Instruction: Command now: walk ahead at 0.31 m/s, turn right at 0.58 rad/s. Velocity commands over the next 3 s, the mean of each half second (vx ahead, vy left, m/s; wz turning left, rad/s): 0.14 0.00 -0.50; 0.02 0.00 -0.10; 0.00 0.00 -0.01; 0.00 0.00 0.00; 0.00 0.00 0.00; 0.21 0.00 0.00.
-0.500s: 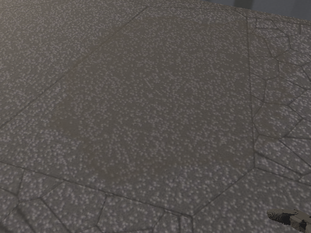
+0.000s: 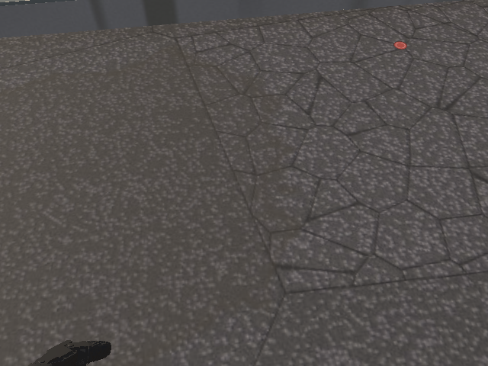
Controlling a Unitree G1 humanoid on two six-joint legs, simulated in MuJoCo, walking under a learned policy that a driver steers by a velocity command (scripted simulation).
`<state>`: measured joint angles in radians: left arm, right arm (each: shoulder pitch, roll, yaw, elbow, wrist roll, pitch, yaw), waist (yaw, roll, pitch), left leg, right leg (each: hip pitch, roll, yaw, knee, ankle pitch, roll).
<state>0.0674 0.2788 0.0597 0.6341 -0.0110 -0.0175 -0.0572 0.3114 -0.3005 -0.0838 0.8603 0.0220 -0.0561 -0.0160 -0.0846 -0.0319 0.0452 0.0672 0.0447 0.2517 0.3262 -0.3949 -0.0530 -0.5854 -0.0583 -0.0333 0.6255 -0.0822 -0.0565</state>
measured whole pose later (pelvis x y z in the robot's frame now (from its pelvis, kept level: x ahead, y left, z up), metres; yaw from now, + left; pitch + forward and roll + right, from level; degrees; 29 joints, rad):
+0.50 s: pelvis +0.15 +0.00 +0.00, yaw -15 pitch +2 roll -1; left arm 0.17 0.29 0.06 0.64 0.00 0.03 0.02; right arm 0.14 -0.29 -0.04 0.75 -0.01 -0.02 -0.01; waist 0.01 0.01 0.00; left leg -0.37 0.01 -0.06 0.56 -0.20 -0.04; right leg -0.35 0.14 0.15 0.57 -0.25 -0.05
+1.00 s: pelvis +0.18 +0.00 +0.01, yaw -16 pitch -1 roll +0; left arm 0.20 0.23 0.04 0.73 0.01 0.02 0.01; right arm 0.15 -0.25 -0.02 0.79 -0.01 -0.01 0.00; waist -0.01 0.00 0.03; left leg -0.24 0.00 -0.02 0.54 -0.28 -0.01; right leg -0.22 0.05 0.11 0.56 -0.31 -0.01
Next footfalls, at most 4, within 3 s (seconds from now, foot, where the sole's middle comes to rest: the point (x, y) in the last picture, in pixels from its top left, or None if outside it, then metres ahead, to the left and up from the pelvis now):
0.04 right None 0.18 -0.12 -0.76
0.50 left None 0.26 0.11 -0.76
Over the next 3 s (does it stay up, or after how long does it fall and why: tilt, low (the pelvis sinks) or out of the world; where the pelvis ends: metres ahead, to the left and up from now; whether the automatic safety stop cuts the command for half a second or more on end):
stays up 0.25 -0.04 0.02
